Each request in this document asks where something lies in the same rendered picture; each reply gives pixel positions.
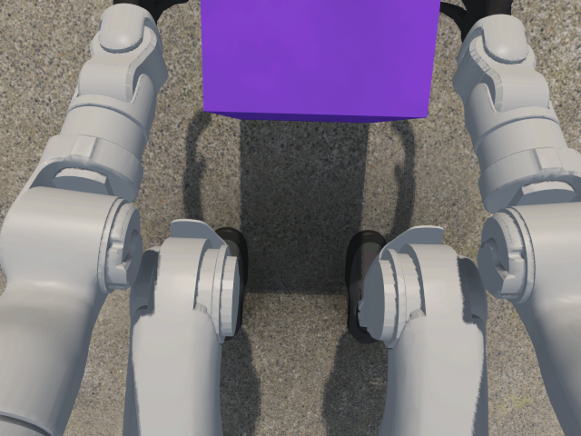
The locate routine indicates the right robot upper arm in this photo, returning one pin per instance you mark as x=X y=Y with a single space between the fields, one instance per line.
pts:
x=531 y=256

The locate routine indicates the left robot upper arm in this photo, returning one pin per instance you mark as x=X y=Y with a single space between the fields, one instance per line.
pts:
x=64 y=252

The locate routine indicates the carton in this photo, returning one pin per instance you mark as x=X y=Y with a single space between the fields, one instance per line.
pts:
x=342 y=61

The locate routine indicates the left robot hand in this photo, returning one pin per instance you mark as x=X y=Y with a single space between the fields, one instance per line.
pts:
x=154 y=7

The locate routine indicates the robot right foot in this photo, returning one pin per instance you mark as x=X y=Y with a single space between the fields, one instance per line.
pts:
x=362 y=251

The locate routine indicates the left robot forearm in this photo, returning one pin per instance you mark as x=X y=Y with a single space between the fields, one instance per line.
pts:
x=107 y=124

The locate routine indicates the right robot forearm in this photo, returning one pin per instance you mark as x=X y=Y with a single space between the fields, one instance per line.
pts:
x=522 y=153

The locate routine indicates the right robot hand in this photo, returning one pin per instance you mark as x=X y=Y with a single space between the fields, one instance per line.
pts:
x=476 y=9

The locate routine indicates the robot right shin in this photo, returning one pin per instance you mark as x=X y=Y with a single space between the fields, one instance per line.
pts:
x=427 y=234

